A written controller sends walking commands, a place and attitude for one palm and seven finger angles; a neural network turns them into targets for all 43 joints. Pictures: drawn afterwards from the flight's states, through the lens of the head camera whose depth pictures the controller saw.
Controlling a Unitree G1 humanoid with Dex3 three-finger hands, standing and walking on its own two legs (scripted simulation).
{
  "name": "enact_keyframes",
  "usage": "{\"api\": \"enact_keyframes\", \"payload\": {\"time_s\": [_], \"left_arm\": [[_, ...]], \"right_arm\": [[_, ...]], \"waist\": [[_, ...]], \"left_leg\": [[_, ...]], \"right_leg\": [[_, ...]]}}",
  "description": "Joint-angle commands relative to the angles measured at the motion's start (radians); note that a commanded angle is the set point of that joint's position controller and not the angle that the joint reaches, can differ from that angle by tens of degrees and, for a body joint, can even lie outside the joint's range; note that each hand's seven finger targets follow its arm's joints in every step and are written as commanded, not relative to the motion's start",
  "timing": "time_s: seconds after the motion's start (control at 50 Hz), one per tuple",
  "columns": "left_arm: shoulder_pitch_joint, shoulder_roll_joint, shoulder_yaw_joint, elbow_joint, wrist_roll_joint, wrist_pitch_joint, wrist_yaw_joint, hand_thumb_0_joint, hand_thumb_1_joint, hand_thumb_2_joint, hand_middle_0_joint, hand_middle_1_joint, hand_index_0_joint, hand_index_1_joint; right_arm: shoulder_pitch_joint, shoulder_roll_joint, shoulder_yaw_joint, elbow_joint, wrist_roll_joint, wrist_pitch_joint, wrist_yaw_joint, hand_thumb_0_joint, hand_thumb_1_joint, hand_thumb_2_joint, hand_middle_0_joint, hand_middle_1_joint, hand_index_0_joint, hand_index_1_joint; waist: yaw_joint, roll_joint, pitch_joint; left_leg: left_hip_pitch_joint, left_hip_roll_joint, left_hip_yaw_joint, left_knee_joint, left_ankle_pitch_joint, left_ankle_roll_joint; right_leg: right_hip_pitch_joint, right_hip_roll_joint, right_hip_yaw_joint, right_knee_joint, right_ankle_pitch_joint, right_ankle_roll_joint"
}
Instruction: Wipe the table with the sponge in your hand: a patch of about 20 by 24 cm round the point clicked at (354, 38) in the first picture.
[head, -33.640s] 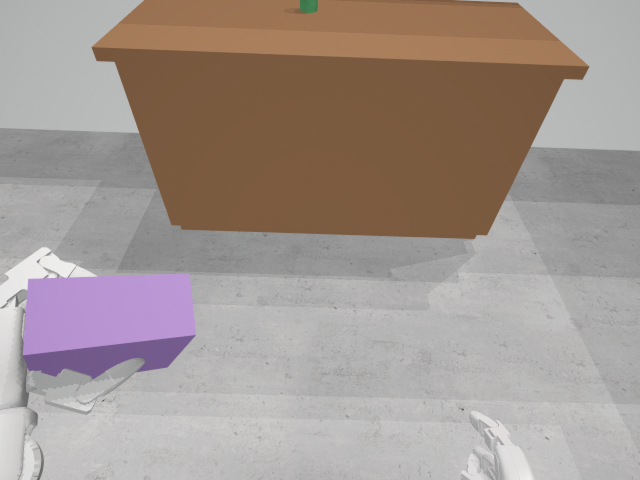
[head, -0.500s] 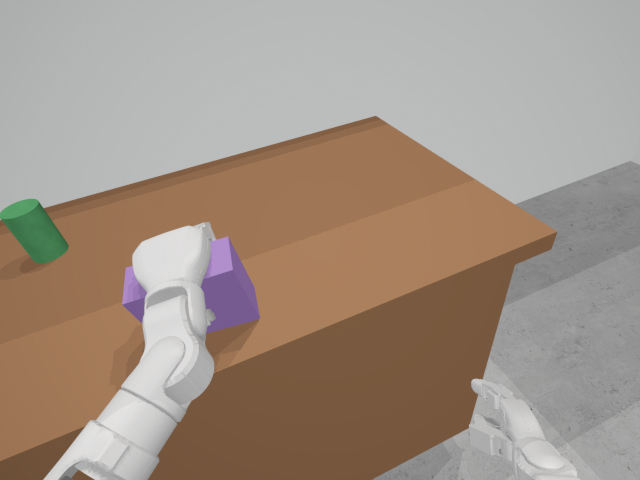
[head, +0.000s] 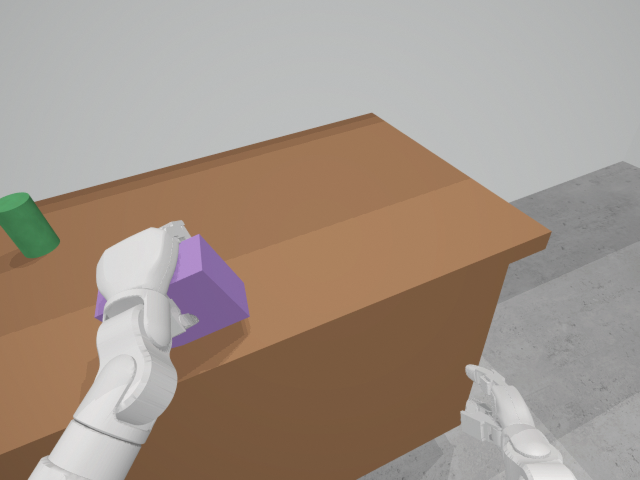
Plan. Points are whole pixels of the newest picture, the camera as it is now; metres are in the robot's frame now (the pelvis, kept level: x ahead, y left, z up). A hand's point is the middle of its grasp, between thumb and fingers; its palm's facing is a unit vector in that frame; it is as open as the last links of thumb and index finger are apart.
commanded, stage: slide back across to the middle lane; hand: left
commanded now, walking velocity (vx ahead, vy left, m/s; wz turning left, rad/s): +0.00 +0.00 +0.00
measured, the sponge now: (187, 305) +0.30 +0.22 +0.10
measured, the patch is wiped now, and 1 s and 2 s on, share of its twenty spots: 1.00 1.00 1.00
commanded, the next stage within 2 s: wipe forward along the middle lane in 0.20 s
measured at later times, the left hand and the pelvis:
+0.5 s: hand (118, 303) +0.27 +0.28 +0.14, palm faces +0.07 -0.09 -0.99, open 9.8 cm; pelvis -0.02 +0.01 +0.00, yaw +2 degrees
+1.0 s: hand (114, 283) +0.30 +0.31 +0.14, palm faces +0.00 -0.04 -1.00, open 9.7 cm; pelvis -0.02 +0.01 +0.00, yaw +3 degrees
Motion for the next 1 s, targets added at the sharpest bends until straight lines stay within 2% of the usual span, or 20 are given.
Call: {"api": "enact_keyframes", "payload": {"time_s": [0.0, 0.06, 0.12, 0.2, 0.24, 0.3, 0.32, 0.36, 0.46, 0.52, 0.54, 0.56, 0.66, 0.76, 0.8, 0.82, 0.84, 0.9, 0.94, 0.98], "left_arm": [[-0.119, 0.254, 0.182, -0.086, 0.024, 0.022, 0.006, 0.000, 0.100, 1.300, -1.200, -1.600, -1.200, -1.600], [-0.150, 0.269, 0.189, -0.119, 0.021, 0.018, 0.000, 0.000, 0.100, 1.300, -1.200, -1.600, -1.200, -1.600], [-0.142, 0.302, 0.215, -0.096, 0.016, 0.015, -0.010, 0.000, 0.100, 1.300, -1.200, -1.600, -1.200, -1.600], [-0.159, 0.337, 0.235, -0.087, 0.017, 0.000, -0.026, 0.000, 0.100, 1.300, -1.200, -1.600, -1.200, -1.600], [-0.198, 0.339, 0.229, -0.103, 0.020, -0.013, -0.040, 0.000, 0.100, 1.300, -1.200, -1.600, -1.200, -1.600], [-0.194, 0.299, 0.187, -0.040, 0.031, -0.037, -0.058, 0.000, 0.100, 1.300, -1.200, -1.600, -1.200, -1.600], [-0.228, 0.306, 0.183, -0.018, 0.038, -0.045, -0.064, 0.000, 0.100, 1.300, -1.200, -1.600, -1.200, -1.600], [-0.338, 0.326, 0.174, 0.008, 0.061, -0.069, -0.069, 0.000, 0.100, 1.300, -1.200, -1.600, -1.200, -1.600], [-0.405, 0.309, 0.148, 0.077, 0.107, -0.122, -0.074, 0.000, 0.100, 1.300, -1.200, -1.600, -1.200, -1.600], [-0.420, 0.299, 0.159, 0.141, 0.090, -0.160, -0.065, 0.000, 0.100, 1.300, -1.200, -1.600, -1.200, -1.600], [-0.440, 0.334, 0.192, 0.153, 0.091, -0.172, -0.059, 0.000, 0.100, 1.300, -1.200, -1.600, -1.200, -1.600], [-0.452, 0.297, 0.164, 0.173, 0.083, -0.181, -0.055, 0.000, 0.100, 1.300, -1.200, -1.600, -1.200, -1.600], [-0.500, 0.302, 0.168, 0.284, 0.087, -0.202, -0.042, 0.000, 0.100, 1.300, -1.200, -1.600, -1.200, -1.600], [-0.512, 0.293, 0.162, 0.314, 0.089, -0.221, -0.047, 0.000, 0.100, 1.300, -1.200, -1.600, -1.200, -1.600], [-0.515, 0.282, 0.151, 0.355, 0.094, -0.226, -0.050, 0.000, 0.100, 1.300, -1.200, -1.600, -1.200, -1.600], [-0.520, 0.287, 0.158, 0.364, 0.091, -0.231, -0.049, 0.000, 0.100, 1.300, -1.200, -1.600, -1.200, -1.600], [-0.536, 0.333, 0.191, 0.374, 0.094, -0.238, -0.048, 0.000, 0.100, 1.300, -1.200, -1.600, -1.200, -1.600], [-0.568, 0.289, 0.151, 0.426, 0.099, -0.256, -0.046, 0.000, 0.100, 1.300, -1.200, -1.600, -1.200, -1.600], [-0.581, 0.306, 0.162, 0.440, 0.107, -0.264, -0.047, 0.000, 0.100, 1.300, -1.200, -1.600, -1.200, -1.600], [-0.600, 0.284, 0.140, 0.482, 0.108, -0.268, -0.042, 0.000, 0.100, 1.300, -1.200, -1.600, -1.200, -1.600]], "right_arm": [[-0.259, -0.089, -0.034, -0.193, -0.007, -0.055, -0.021, 0.000, -0.900, -0.900, 0.200, 0.300, 0.200, 0.300], [-0.257, -0.090, -0.034, -0.199, -0.007, -0.060, -0.025, 0.000, -0.900, -0.900, 0.200, 0.300, 0.200, 0.300], [-0.253, -0.095, -0.034, -0.193, -0.009, -0.067, -0.032, 0.000, -0.900, -0.900, 0.200, 0.300, 0.200, 0.300], [-0.244, -0.099, -0.036, -0.191, -0.009, -0.086, -0.043, 0.000, -0.900, -0.900, 0.200, 0.300, 0.200, 0.300], [-0.249, -0.097, -0.035, -0.195, -0.006, -0.100, -0.045, 0.000, -0.900, -0.900, 0.200, 0.300, 0.200, 0.300], [-0.238, -0.096, -0.035, -0.181, -0.008, -0.121, -0.049, 0.000, -0.900, -0.900, 0.200, 0.300, 0.200, 0.300], [-0.233, -0.099, -0.035, -0.174, -0.009, -0.126, -0.052, 0.000, -0.900, -0.900, 0.200, 0.300, 0.200, 0.300], [-0.224, -0.100, -0.036, -0.162, -0.005, -0.143, -0.058, 0.000, -0.900, -0.900, 0.200, 0.300, 0.200, 0.300], [-0.210, -0.096, -0.037, -0.146, -0.013, -0.167, -0.059, 0.000, -0.900, -0.900, 0.200, 0.300, 0.200, 0.300], [-0.198, -0.093, -0.038, -0.131, -0.017, -0.171, -0.060, 0.000, -0.900, -0.900, 0.200, 0.300, 0.200, 0.300], [-0.185, -0.098, -0.040, -0.123, -0.017, -0.175, -0.061, 0.000, -0.900, -0.900, 0.200, 0.300, 0.200, 0.300], [-0.186, -0.092, -0.038, -0.128, -0.016, -0.178, -0.063, 0.000, -0.900, -0.900, 0.200, 0.300, 0.200, 0.300], [-0.163, -0.101, -0.042, -0.107, -0.017, -0.176, -0.066, 0.000, -0.900, -0.900, 0.200, 0.300, 0.200, 0.300], [-0.134, -0.108, -0.048, -0.109, -0.015, -0.170, -0.058, 0.000, -0.900, -0.900, 0.200, 0.300, 0.200, 0.300], [-0.127, -0.110, -0.047, -0.102, -0.014, -0.163, -0.058, 0.000, -0.900, -0.900, 0.200, 0.300, 0.200, 0.300], [-0.118, -0.112, -0.050, -0.101, -0.015, -0.162, -0.058, 0.000, -0.900, -0.900, 0.200, 0.300, 0.200, 0.300], [-0.111, -0.118, -0.051, -0.098, -0.015, -0.163, -0.059, 0.000, -0.900, -0.900, 0.200, 0.300, 0.200, 0.300], [-0.091, -0.117, -0.054, -0.091, -0.011, -0.161, -0.063, 0.000, -0.900, -0.900, 0.200, 0.300, 0.200, 0.300], [-0.080, -0.123, -0.058, -0.092, -0.010, -0.160, -0.063, 0.000, -0.900, -0.900, 0.200, 0.300, 0.200, 0.300], [-0.065, -0.124, -0.060, -0.087, -0.009, -0.156, -0.062, 0.000, -0.900, -0.900, 0.200, 0.300, 0.200, 0.300]], "waist": [[0.041, -0.132, -0.140], [0.039, -0.096, -0.137], [0.037, -0.130, -0.107], [0.039, -0.117, -0.113], [0.035, -0.083, -0.112], [0.026, -0.105, -0.085], [0.019, -0.121, -0.079], [0.008, -0.090, -0.090], [0.018, -0.098, -0.132], [0.015, -0.124, -0.114], [0.017, -0.108, -0.121], [0.015, -0.126, -0.108], [0.007, -0.130, -0.089], [0.003, -0.121, -0.148], [-0.006, -0.123, -0.110], [-0.006, -0.142, -0.114], [-0.004, -0.133, -0.111], [-0.017, -0.137, -0.087], [-0.015, -0.133, -0.102], [-0.023, -0.136, -0.099]], "left_leg": [[0.034, -0.055, 0.009, 0.008, 0.238, 0.059], [0.043, -0.054, 0.005, 0.003, 0.234, 0.061], [0.032, -0.056, 0.002, 0.012, 0.222, 0.063], [0.035, -0.060, -0.006, 0.013, 0.202, 0.066], [0.045, -0.059, -0.010, 0.007, 0.195, 0.067], [0.037, -0.058, -0.014, 0.001, 0.170, 0.069], [0.036, -0.058, -0.014, 0.001, 0.155, 0.070], [0.044, -0.059, -0.018, -0.012, 0.128, 0.070], [0.058, -0.065, -0.021, -0.030, 0.139, 0.073], [0.051, -0.064, -0.012, -0.035, 0.127, 0.071], [0.061, -0.060, -0.019, -0.047, 0.120, 0.067], [0.048, -0.064, -0.014, -0.047, 0.108, 0.068], [0.038, -0.063, -0.011, -0.058, 0.096, 0.066], [0.043, -0.066, -0.010, -0.052, 0.144, 0.069], [0.028, -0.064, -0.009, -0.055, 0.136, 0.069], [0.026, -0.063, -0.009, -0.054, 0.131, 0.071], [0.030, -0.062, -0.013, -0.062, 0.124, 0.071], [0.015, -0.063, -0.011, -0.063, 0.104, 0.071], [0.022, -0.062, -0.014, -0.068, 0.113, 0.071], [0.009, -0.064, -0.011, -0.064, 0.104, 0.072]], "right_leg": [[0.051, -0.072, 0.121, -0.096, 0.461, 0.051], [0.034, -0.069, 0.113, -0.098, 0.414, 0.047], [0.017, -0.071, 0.127, -0.111, 0.407, 0.050], [0.006, -0.074, 0.132, -0.123, 0.347, 0.050], [-0.004, -0.076, 0.130, -0.130, 0.322, 0.048], [-0.029, -0.075, 0.109, -0.140, 0.275, 0.050], [-0.039, -0.076, 0.111, -0.149, 0.262, 0.053], [-0.047, -0.077, 0.106, -0.157, 0.203, 0.048], [-0.020, -0.075, 0.078, -0.149, 0.218, 0.043], [-0.021, -0.076, 0.075, -0.162, 0.223, 0.048], [-0.021, -0.072, 0.078, -0.166, 0.199, 0.042], [-0.024, -0.075, 0.064, -0.169, 0.183, 0.048], [-0.033, -0.075, 0.060, -0.183, 0.178, 0.049], [0.011, -0.076, 0.043, -0.165, 0.275, 0.049], [-0.009, -0.074, 0.040, -0.171, 0.271, 0.049], [-0.009, -0.074, 0.038, -0.173, 0.269, 0.052], [-0.009, -0.073, 0.048, -0.179, 0.255, 0.048], [-0.036, -0.071, 0.033, -0.186, 0.220, 0.049], [-0.032, -0.070, 0.035, -0.186, 0.226, 0.046], [-0.037, -0.070, 0.025, -0.186, 0.221, 0.048]]}}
